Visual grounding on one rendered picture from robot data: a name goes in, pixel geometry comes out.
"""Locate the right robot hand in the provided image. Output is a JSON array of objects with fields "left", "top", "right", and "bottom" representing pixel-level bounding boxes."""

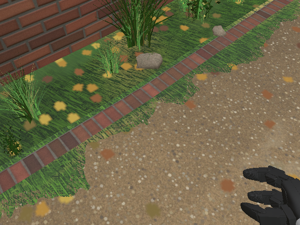
[{"left": 240, "top": 165, "right": 300, "bottom": 225}]

